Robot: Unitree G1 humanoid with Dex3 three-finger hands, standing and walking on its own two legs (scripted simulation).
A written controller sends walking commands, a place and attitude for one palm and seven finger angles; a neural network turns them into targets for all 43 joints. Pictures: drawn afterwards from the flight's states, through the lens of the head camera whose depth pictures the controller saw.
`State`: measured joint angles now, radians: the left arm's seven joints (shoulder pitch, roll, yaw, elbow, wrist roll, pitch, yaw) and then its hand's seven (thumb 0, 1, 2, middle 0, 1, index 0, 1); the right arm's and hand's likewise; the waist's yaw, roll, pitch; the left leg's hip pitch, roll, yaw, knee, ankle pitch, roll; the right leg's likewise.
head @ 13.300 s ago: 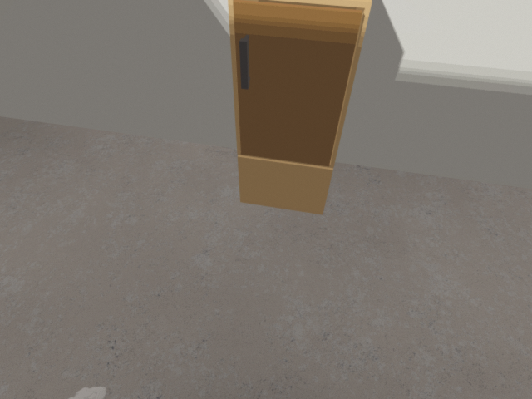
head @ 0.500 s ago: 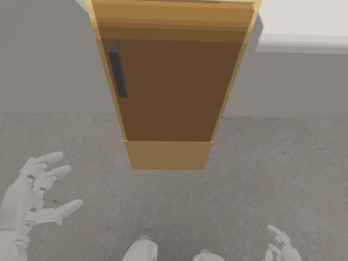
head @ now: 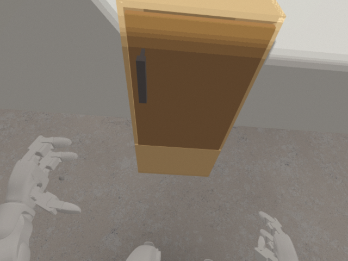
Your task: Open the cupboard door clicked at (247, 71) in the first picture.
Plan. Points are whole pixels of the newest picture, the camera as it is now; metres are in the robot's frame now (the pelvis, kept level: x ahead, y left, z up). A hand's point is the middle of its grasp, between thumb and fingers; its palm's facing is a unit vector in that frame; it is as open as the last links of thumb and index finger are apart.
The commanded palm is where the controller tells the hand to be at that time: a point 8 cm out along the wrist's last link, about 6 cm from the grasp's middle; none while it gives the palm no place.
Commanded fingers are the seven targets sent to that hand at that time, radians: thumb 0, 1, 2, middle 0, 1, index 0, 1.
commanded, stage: raise the hand with hooked fingers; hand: left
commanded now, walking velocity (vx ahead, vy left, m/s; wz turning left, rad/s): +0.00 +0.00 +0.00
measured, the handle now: (143, 76) +0.60 +0.15 +0.05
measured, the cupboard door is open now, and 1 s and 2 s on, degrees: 0 0 0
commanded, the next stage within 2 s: move the hooked fingers beside the handle in 0.74 s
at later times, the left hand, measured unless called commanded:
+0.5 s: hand (67, 161) +0.29 +0.26 +0.06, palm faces +0.06 -1.00 -0.02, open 14.0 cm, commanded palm +0.27 +0.30 +0.07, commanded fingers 0.00 -0.50 0.30 -0.30 -1.20 -0.30 -1.20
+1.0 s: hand (75, 156) +0.31 +0.25 +0.06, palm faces +0.09 -1.00 -0.01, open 14.0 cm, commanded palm +0.30 +0.29 +0.07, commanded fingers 0.00 -0.50 0.30 -0.30 -1.20 -0.30 -1.20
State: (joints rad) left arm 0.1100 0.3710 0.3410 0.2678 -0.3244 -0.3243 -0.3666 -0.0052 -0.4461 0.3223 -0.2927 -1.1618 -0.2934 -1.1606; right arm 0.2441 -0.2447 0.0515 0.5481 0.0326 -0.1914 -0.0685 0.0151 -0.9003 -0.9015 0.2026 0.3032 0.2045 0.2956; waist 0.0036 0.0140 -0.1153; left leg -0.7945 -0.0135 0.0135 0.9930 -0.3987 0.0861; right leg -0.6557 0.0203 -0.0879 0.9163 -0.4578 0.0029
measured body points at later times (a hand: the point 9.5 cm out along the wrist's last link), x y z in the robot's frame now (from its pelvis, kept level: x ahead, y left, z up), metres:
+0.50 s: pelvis +0.00 -0.02 +0.01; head +0.05 +0.01 +0.46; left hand +0.28 +0.31 +0.07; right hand +0.14 -0.27 -0.07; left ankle +0.05 +0.05 -0.68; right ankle +0.00 -0.13 -0.68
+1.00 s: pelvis +0.00 -0.03 +0.00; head +0.05 -0.01 +0.45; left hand +0.30 +0.30 +0.06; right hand +0.16 -0.28 -0.08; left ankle +0.05 +0.05 -0.68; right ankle +0.00 -0.13 -0.68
